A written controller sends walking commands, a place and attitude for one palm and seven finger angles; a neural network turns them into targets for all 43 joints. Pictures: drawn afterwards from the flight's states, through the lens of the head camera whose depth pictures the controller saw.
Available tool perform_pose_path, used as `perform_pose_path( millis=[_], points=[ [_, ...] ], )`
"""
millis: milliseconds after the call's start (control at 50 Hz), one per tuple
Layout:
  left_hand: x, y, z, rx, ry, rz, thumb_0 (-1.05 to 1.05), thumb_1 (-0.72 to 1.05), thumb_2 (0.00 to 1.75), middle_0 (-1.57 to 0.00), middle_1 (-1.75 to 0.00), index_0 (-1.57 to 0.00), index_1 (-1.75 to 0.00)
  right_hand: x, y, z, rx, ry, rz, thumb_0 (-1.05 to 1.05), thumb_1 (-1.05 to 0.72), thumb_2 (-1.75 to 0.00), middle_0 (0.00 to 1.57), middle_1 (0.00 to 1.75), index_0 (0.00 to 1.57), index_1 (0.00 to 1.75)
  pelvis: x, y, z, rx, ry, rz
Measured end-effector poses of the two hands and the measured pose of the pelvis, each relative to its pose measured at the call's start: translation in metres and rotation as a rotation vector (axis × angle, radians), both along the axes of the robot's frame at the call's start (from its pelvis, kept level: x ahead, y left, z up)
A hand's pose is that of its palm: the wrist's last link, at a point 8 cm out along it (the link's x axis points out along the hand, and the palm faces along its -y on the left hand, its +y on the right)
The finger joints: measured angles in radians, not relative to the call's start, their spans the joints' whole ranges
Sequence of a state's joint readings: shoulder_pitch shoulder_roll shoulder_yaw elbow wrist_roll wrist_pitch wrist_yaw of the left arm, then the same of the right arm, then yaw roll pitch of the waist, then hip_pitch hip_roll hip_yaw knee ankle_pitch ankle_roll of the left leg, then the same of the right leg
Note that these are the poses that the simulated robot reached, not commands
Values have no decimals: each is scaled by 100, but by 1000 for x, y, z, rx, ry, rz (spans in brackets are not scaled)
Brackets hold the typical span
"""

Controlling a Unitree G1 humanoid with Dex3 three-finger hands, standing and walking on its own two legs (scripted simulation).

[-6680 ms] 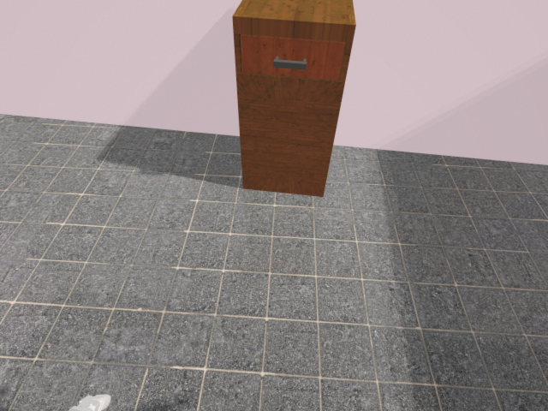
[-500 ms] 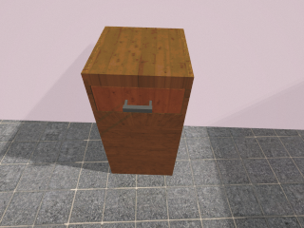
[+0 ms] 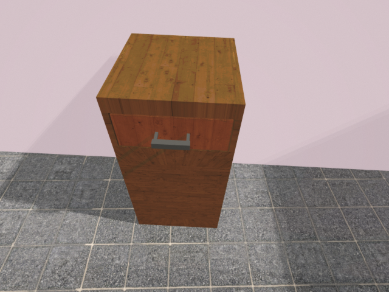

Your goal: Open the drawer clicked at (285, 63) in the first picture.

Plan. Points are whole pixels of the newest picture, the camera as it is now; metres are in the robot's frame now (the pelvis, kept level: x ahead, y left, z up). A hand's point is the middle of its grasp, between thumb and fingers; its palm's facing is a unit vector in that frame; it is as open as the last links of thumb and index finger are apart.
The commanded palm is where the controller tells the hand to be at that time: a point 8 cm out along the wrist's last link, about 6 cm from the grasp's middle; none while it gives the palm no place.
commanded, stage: look again from close up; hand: left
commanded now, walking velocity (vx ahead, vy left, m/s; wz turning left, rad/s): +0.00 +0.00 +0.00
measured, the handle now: (171, 140) +0.56 +0.11 -0.06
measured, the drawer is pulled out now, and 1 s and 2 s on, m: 0.00 0.00 0.00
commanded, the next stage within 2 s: shuffle to correct the standing spot in 0.06 s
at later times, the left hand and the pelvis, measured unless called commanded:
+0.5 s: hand out of the picture +0.03 +0.12 -0.18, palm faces -0.02 -0.99 -0.17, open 7.4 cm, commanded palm none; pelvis +0.03 -0.05 -0.01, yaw -2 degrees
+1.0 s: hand out of the picture +0.05 +0.05 -0.17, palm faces +0.07 -0.98 -0.20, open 7.4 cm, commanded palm none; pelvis +0.07 -0.11 +0.00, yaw -2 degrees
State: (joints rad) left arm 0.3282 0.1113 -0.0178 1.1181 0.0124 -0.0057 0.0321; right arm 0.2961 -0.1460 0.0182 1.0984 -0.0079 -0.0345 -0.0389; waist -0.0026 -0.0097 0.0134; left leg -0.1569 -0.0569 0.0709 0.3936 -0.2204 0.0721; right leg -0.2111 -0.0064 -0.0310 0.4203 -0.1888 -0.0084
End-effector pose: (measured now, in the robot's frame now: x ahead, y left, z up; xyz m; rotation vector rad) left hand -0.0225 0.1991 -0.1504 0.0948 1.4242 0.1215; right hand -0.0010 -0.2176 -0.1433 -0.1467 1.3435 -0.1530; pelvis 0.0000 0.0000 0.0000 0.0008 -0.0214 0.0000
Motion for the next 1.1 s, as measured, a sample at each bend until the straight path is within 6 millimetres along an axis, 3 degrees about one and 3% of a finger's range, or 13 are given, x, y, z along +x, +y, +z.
perform_pose_path(
  millis=[320, 420, 540, 620, 700, 840, 960, 1100],
  points=[
    [15, -8, 0, 11, 1, -10, 1, 91, 90, -20, -30, -19, -30, -11, -6, -5, 22, 62, -29, 0, -90, -90, 20, 30, 20, 29, 12, -17, -2, 12, 4, -4],
    [26, -18, 0, 18, 25, -31, 0, 91, 90, -20, -30, -19, -30, -16, -26, -8, 6, 84, -73, 0, -90, -90, 20, 30, 20, 30, 21, -32, -5, 30, 20, -24],
    [57, -43, 2, 40, -5, -39, 0, 91, 90, -19, -30, -19, -30, -16, -66, -14, -9, 125, -101, 0, -90, -90, 20, 30, 20, 30, 38, -64, -10, 19, 26, -33],
    [72, -63, 2, 46, -46, -4, 0, 91, 90, -19, -30, -19, -30, 3, -95, -9, -28, 141, -73, 0, -90, -90, 20, 30, 20, 29, 48, -86, -8, 18, 32, -8],
    [76, -85, 3, 37, -48, 17, 0, 92, 90, -20, -30, -19, -30, 40, -116, -1, -44, 89, -45, 0, -90, -90, 20, 30, 19, 29, 56, -101, -3, 20, 33, -6],
    [73, -111, 5, 27, -17, 10, 1, 92, 90, -20, -30, -20, -30, 107, -119, -3, -4, -59, -33, 0, -91, -90, 20, 30, 19, 29, 66, -112, -2, 21, 12, -32],
    [70, -106, 6, 53, -21, 33, 0, 91, 90, -20, -30, -20, -30, 140, -109, -2, 31, -129, -10, 0, -91, -90, 20, 30, 19, 29, 68, -114, -3, 31, -13, -35],
    [65, -83, 11, 89, -22, 33, 0, 91, 90, -20, -30, -20, -30, 140, -100, -3, 43, -127, 0, 0, -90, -90, 20, 30, 19, 29, 65, -105, -3, 35, -7, -23]
  ],
)
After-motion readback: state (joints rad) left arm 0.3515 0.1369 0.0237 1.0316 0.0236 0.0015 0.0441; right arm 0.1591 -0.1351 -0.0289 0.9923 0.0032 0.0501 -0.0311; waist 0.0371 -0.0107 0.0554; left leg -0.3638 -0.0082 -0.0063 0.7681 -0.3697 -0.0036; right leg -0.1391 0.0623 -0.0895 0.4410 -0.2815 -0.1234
